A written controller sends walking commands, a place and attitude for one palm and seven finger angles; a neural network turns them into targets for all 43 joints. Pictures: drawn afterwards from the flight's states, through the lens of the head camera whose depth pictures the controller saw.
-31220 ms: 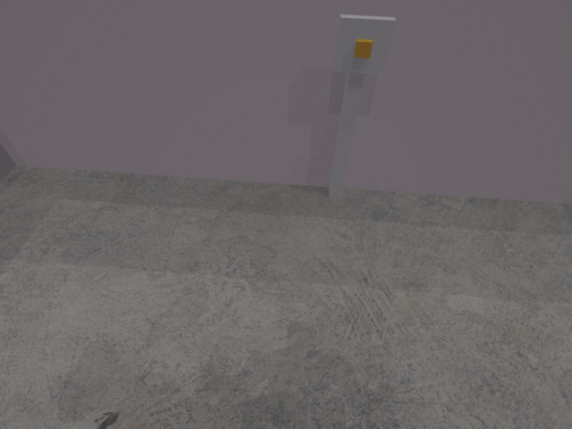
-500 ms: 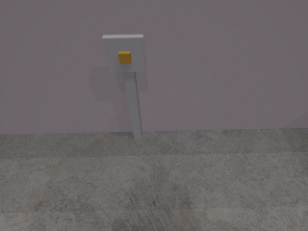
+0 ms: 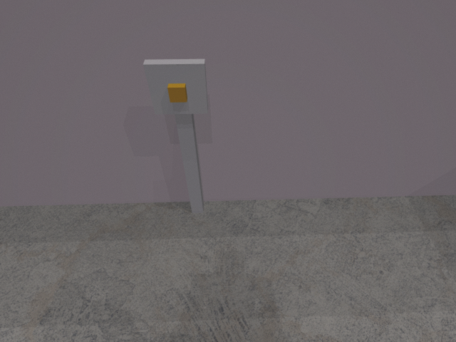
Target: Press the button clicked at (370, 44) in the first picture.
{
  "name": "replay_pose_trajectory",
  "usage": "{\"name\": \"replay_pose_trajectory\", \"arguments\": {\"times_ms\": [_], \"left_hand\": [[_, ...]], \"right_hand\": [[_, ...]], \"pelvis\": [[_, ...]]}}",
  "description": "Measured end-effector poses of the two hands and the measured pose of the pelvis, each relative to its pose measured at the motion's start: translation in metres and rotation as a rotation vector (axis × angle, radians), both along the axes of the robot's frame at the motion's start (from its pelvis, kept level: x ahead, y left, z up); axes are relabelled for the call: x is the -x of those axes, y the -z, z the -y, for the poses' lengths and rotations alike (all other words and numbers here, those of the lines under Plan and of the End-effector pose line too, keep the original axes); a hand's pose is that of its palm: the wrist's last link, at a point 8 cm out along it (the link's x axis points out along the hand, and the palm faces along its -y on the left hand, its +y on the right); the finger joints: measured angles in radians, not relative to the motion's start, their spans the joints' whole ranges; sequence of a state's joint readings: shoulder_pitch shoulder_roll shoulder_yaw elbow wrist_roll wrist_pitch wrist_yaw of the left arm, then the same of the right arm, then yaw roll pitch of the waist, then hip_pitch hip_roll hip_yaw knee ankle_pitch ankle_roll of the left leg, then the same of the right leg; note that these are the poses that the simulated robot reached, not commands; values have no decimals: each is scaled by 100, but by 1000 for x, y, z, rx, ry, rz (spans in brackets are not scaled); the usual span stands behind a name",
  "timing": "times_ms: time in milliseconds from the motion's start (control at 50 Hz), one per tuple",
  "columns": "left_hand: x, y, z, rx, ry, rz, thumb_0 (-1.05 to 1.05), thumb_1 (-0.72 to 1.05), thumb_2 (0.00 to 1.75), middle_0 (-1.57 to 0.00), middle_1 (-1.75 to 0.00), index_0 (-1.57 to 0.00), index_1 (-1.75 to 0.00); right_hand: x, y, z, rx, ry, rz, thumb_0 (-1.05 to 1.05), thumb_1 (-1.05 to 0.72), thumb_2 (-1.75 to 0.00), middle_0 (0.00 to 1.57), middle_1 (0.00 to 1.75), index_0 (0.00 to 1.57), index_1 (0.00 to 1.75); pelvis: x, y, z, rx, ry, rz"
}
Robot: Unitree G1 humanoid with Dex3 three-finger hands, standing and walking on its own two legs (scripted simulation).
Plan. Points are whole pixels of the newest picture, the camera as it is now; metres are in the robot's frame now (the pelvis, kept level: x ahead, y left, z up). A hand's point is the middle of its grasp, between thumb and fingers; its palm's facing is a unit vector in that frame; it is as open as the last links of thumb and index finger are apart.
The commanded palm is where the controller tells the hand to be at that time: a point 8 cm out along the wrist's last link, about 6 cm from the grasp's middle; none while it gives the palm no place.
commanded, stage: stand and wait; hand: left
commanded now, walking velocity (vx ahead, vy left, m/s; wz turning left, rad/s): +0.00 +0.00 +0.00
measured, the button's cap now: (177, 92) +0.81 +0.20 -0.02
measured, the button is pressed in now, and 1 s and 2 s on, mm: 0 0 0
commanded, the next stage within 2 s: none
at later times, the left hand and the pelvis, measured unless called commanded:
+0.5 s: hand out of the picture +0.00 +0.16 -0.17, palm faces +0.02 -0.98 -0.20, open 7.4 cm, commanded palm none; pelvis +0.01 -0.01 +0.00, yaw +0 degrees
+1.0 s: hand out of the picture +0.03 +0.17 -0.17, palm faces +0.01 -0.97 -0.23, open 7.4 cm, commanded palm none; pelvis +0.01 -0.01 +0.00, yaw +0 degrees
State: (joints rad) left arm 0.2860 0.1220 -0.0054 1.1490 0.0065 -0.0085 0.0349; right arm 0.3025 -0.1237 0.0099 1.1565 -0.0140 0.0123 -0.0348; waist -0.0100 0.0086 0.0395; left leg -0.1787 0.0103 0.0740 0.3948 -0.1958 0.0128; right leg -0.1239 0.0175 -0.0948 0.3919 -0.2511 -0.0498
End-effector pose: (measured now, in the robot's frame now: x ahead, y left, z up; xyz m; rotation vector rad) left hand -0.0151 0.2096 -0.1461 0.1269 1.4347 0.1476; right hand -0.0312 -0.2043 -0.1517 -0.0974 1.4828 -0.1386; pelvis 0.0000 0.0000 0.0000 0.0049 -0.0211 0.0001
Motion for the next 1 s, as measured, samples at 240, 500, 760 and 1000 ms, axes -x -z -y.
{"name": "replay_pose_trajectory", "arguments": {"times_ms": [240, 500, 760, 1000], "left_hand": [[2, -2, 2, -9, -8, -19, 0, 91, 90, -20, -30, -20, -30], [-11, -4, 3, -20, 1, -4, 0, 91, 90, -20, -30, -20, -30], [-29, -4, 0, -33, 14, 35, 0, 91, 90, -20, -30, -20, -30], [-39, -8, -12, -58, 25, 53, 0, 91, 90, -20, -30, -20, -30]], "right_hand": [[-18, 2, 3, -5, -10, 27, 1, -90, -89, 20, 30, 20, 30], [-26, 1, 14, 6, -10, 25, 1, -91, -89, 20, 30, 20, 30], [-35, -1, 30, 35, -15, 43, 1, -90, -89, 20, 30, 20, 30], [-43, -3, 41, 54, -26, 59, 1, -90, -89, 20, 30, 20, 30]], "pelvis": [[-6, 0, 3, -2, 1, 0], [-12, -1, 9, -5, 1, -2], [-15, -1, 13, -4, 1, 4], [-14, -2, 14, -3, 0, 5]]}}
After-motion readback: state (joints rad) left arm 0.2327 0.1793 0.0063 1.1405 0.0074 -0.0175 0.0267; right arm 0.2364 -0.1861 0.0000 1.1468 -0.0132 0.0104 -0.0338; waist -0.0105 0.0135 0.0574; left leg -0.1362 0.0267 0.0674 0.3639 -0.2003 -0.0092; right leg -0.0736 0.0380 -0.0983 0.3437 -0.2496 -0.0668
